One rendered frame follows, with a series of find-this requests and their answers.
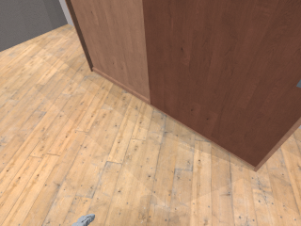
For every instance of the wardrobe door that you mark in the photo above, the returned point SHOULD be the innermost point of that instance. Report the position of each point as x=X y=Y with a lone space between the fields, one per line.
x=114 y=33
x=228 y=69

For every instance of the robot left hand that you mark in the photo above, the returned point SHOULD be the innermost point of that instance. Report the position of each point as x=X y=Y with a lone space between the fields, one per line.
x=84 y=220

